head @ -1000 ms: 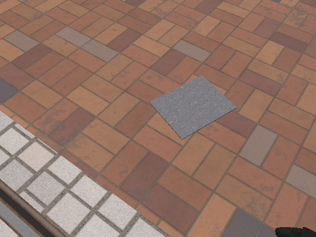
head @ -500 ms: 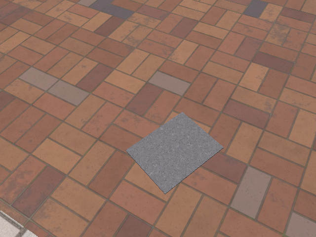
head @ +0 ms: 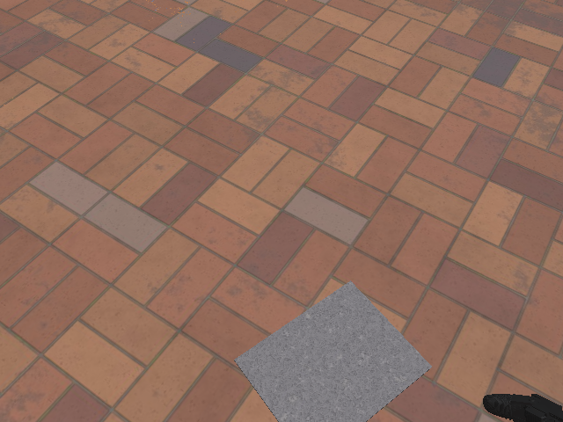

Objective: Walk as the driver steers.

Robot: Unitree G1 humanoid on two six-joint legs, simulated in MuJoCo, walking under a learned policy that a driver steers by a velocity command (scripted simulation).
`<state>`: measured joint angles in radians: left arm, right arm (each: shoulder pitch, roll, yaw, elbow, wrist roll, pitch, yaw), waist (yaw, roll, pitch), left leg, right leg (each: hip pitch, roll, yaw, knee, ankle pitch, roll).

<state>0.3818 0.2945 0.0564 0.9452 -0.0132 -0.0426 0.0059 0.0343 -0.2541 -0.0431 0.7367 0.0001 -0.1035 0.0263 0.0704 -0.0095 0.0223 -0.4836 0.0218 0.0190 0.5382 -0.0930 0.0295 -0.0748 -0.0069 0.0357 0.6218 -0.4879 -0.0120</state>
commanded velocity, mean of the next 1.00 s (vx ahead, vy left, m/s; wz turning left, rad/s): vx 0.50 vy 0.00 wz -0.06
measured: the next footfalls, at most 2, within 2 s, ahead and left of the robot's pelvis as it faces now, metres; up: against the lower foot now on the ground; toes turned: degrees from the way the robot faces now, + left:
right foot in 0.50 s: +0.39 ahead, -0.19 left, +0.00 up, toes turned -18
left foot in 1.06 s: +0.72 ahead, +0.01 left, +0.00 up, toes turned +4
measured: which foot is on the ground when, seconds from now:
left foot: down 0.00-0.50, up 0.52-1.00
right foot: up 0.00-0.48, down 0.50-1.00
